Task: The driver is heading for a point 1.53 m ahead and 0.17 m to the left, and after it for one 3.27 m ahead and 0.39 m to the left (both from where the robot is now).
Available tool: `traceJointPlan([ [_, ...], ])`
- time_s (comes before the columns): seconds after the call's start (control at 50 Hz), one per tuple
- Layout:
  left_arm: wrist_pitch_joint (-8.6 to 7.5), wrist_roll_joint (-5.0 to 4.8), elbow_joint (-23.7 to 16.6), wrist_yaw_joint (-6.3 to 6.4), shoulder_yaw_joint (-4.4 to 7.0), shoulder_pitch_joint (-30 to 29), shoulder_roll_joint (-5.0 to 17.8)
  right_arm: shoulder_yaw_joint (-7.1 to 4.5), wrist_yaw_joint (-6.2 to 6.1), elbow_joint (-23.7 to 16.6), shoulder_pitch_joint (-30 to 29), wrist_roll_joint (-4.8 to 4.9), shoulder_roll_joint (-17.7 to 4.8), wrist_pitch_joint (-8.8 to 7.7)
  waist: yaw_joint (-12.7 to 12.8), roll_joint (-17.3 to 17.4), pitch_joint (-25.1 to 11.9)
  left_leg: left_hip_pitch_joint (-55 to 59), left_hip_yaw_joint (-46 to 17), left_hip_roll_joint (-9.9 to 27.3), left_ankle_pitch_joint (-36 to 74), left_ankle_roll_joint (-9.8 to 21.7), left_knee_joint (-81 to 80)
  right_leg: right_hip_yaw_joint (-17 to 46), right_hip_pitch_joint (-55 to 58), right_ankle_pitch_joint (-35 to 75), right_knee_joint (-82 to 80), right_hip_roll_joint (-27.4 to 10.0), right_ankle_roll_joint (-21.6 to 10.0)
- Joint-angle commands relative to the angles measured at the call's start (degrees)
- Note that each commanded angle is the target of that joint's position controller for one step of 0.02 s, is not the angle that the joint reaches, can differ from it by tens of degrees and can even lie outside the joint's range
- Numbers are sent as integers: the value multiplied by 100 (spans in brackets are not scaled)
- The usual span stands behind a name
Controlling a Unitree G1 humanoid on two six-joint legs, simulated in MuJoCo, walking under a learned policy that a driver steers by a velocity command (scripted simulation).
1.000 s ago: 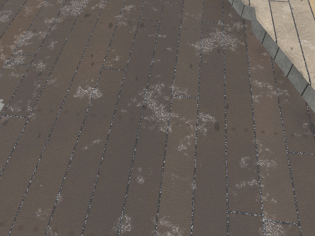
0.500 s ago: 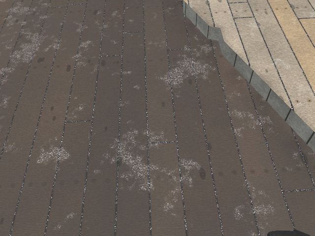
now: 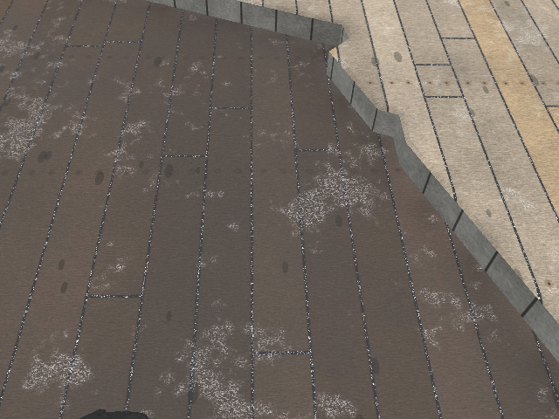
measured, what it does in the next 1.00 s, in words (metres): walks ahead, turning left: right foot, then left foot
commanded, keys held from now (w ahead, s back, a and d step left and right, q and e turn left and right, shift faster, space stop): w+q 0.34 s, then w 0.26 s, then no key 0.40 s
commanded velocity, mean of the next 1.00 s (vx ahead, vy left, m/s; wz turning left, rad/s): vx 0.40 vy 0.00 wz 0.31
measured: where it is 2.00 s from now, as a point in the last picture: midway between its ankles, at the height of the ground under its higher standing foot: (188, 315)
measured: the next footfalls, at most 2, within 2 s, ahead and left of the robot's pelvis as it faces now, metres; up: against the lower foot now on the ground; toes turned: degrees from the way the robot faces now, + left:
right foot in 0.14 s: +0.25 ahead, -0.12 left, +0.00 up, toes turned +7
left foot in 0.66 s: +0.43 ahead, +0.15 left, +0.00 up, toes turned +20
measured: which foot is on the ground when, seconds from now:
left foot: down 0.00-0.14, up 0.16-0.64, down 0.66-1.00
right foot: up 0.00-0.12, down 0.14-0.66, up 0.68-1.00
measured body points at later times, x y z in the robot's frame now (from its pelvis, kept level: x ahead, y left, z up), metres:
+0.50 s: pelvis +0.25 -0.02 +0.00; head +0.28 -0.03 +0.45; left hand +0.17 +0.24 -0.12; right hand +0.49 -0.21 -0.11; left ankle +0.33 +0.15 -0.69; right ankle +0.21 -0.13 -0.75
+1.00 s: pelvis +0.42 +0.07 +0.00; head +0.44 +0.09 +0.45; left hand +0.43 +0.33 -0.14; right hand +0.53 -0.15 -0.14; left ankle +0.39 +0.14 -0.75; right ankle +0.52 -0.03 -0.72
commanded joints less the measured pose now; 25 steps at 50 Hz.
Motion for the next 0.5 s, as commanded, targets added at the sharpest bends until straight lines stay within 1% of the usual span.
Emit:
traceJointPlan([
  [0.02, -129, -61, -622, 13, 65, -762, 422, -244, -55, -278, 314, -46, -986, -31, -36, 657, -39, 28, -1177, 1408, 2440, 659, 0, -233, 147, 194, -434, 321, -16],
  [0.04, -151, -72, -661, 22, 69, -782, 457, -257, -73, -307, 285, -63, -1011, -21, -11, 685, -52, 69, -1273, 1447, 2523, 614, 125, -188, 294, 115, -591, 358, -59],
  [0.06, -173, -79, -660, 35, 85, -665, 516, -273, -94, -356, 177, -73, -1045, -13, 89, 714, -74, 26, -1372, 1477, 2543, 533, 251, -132, 590, -2, -794, 388, -116],
  [0.08, -197, -88, -607, 57, 114, -413, 594, -293, -107, -420, 2, -79, -1097, -6, 243, 742, -121, -123, -1435, 1474, 2598, 431, 416, -118, 1070, -179, -1012, 452, -184],
  [0.1, -226, -96, -478, 98, 160, 28, 694, -310, -100, -481, -167, -77, -1151, -14, 451, 731, -269, -298, -1466, 1392, 2868, 329, 763, -152, 1759, -348, -1220, 570, -269],
  [0.12, -286, -69, -294, 166, 232, 679, 848, -309, -63, -510, -272, -37, -1150, -43, 779, 480, -586, -537, -1279, 1101, 2939, 192, 1558, -107, 2720, -266, -1595, 520, -409],
  [0.14, -343, 46, -221, 268, 342, 1487, 1244, -240, -12, -649, -292, 39, -892, -94, 1100, -92, -1290, -1095, -867, 750, 2029, 34, 2916, 849, 3934, -1114, -1806, -488, -697],
  [0.16, -281, 156, -266, 340, 427, 1765, 1640, -112, -27, -815, 122, 168, -306, -95, 931, -1102, -1774, -2652, -100, 5, -1490, -114, 4371, 2930, 5178, -1842, -2251, -1968, -1093],
  [0.18, -177, 45, -219, 314, 481, 1622, 1600, -170, -64, -814, 415, 15, -750, -13, 669, -1232, -1780, -3305, 150, 232, -1873, -79, 5168, 4247, 4822, -2527, -2515, -2274, -1493],
  [0.2, -149, 1, -314, 280, 360, 1259, 985, -201, -57, -689, 92, -92, -890, 63, 599, -330, -963, -3430, 113, 588, -1332, -85, 5431, 3483, 4095, -2742, -2623, -1970, -1396],
  [0.22, -171, -37, -303, 246, 277, 1030, 654, -184, 15, -719, -276, -121, -793, 79, 586, -9, -423, -3333, 186, 737, -917, -145, 5252, 2517, 3445, -2069, -2756, -1593, -1266],
  [0.24, -200, -15, -274, 237, 249, 956, 563, -176, 68, -731, -382, -132, -691, 113, 498, -171, -255, -3169, 240, 882, -719, -202, 5065, 1823, 3108, -1370, -2886, -1325, -1109],
  [0.26, -245, -32, -186, 245, 242, 1041, 547, -181, 123, -755, -448, -197, -682, 176, 452, -387, -153, -3079, 290, 975, -643, -254, 4968, 1333, 2913, -739, -2944, -1144, -1048],
  [0.28, -294, -63, -114, 231, 257, 1142, 585, -170, 167, -761, -425, -215, -636, 232, 415, -427, -172, -2999, 352, 988, -533, -281, 4982, 1011, 2822, -291, -2992, -1064, -1028],
  [0.32, -394, -114, -9, 191, 293, 1333, 624, -158, 224, -892, -673, -202, -598, 286, 397, -378, -226, -3160, 372, 1028, -323, -318, 4968, 649, 2912, 470, -3046, -1101, -1109],
  [0.34, -416, -131, 28, 182, 313, 1384, 653, -148, 254, -961, -859, -206, -576, 305, 400, -349, -214, -3340, 383, 1061, -167, -345, 4933, 476, 2979, 583, -3113, -1124, -1143],
  [0.38, -431, -123, 144, 168, 318, 1574, 641, -116, 293, -1085, -1223, -223, -517, 300, 464, -271, -134, -3599, 346, 1057, 157, -390, 4652, 191, 3050, 796, -3215, -1076, -1199],
  [0.42, -423, -105, 272, 140, 323, 1741, 643, -67, 307, -1182, -1557, -207, -440, 279, 521, -247, -39, -3665, 365, 1003, 490, -420, 4079, -101, 3094, 938, -3274, -979, -1196],
  [0.46, -415, -115, 363, 111, 326, 1793, 655, 6, 325, -1264, -1902, -206, -351, 248, 569, -274, 49, -3410, 538, 961, 865, -416, 3290, -414, 3024, 994, -3306, -861, -1140],
  [0.5, -398, -132, 477, 111, 338, 1954, 725, 72, 352, -1397, -2348, -213, -303, 214, 683, -300, 145, -3098, 838, 936, 981, -360, 2598, -597, 3008, 1097, -3319, -879, -1112],
])
Keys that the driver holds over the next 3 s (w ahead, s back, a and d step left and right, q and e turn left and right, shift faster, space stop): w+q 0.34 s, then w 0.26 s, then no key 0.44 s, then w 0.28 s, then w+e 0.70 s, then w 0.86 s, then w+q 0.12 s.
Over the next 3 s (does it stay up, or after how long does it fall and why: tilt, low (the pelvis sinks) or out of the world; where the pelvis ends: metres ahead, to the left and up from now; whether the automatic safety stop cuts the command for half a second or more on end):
stays up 1.32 0.11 -0.02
